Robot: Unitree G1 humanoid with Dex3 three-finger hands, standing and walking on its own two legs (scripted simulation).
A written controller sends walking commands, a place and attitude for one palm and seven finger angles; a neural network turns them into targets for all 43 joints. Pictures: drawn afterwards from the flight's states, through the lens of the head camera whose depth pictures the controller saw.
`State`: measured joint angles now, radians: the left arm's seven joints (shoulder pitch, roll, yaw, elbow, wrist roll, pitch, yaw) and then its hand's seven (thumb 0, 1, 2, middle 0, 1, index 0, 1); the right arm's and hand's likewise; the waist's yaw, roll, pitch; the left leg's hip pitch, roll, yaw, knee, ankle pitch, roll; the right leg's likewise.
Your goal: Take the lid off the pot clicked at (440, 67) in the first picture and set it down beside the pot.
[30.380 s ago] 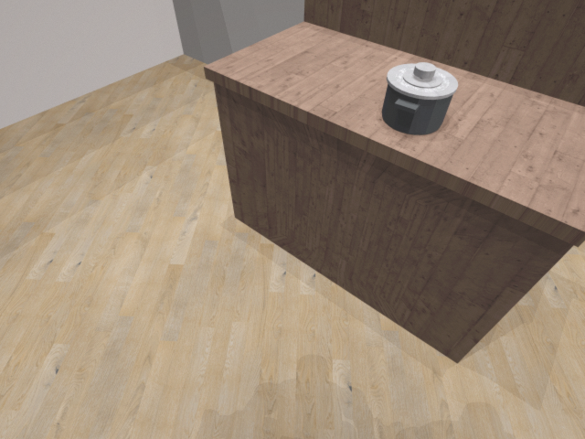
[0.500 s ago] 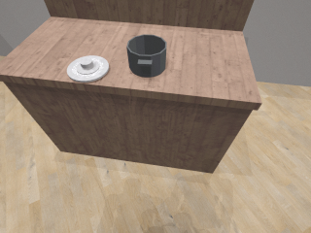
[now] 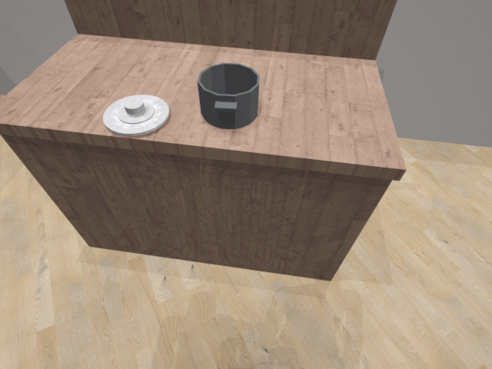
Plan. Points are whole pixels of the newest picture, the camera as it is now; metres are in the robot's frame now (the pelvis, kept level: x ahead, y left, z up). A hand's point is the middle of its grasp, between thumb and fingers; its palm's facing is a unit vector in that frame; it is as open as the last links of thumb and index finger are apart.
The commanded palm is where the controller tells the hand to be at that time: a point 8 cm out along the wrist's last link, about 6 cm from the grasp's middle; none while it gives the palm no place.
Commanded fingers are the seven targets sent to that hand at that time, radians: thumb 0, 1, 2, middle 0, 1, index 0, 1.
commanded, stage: let the arm hang, fingers relaxed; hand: left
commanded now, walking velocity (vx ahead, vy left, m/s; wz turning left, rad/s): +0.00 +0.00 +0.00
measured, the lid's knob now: (134, 106) +0.71 +0.32 +0.01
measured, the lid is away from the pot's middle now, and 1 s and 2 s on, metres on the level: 0.25 0.25 0.25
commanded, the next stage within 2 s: look to check the result in 0.72 s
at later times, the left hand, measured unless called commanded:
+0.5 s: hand out of the picture -0.01 +0.17 -0.18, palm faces +0.03 -0.98 -0.18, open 7.3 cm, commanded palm none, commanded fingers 0.00 0.90 0.90 -0.20 -0.30 -0.20 -0.30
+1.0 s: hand out of the picture -0.01 +0.17 -0.18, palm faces +0.03 -0.98 -0.19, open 7.3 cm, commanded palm none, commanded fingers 0.00 0.90 0.90 -0.20 -0.30 -0.20 -0.30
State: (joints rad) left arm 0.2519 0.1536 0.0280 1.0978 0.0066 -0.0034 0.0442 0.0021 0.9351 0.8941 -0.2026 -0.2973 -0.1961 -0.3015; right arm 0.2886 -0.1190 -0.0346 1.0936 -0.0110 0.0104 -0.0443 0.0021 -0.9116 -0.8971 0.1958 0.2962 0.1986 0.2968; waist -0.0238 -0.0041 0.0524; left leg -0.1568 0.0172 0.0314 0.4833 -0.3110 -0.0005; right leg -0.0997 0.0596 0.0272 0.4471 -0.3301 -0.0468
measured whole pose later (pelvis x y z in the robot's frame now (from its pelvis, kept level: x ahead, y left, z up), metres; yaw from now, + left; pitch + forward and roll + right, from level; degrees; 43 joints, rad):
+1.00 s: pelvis -0.01 +0.00 +0.00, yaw +0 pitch -1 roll +0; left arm 0.29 0.13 0.02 1.12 0.01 -0.01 0.05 0.01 0.93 0.89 -0.20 -0.30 -0.20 -0.30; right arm 0.30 -0.10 -0.03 1.11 -0.01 0.00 -0.05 0.00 -0.91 -0.90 0.20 0.30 0.20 0.30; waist -0.02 0.00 0.05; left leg -0.16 0.01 0.04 0.46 -0.29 0.01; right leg -0.11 0.05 0.03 0.44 -0.31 -0.04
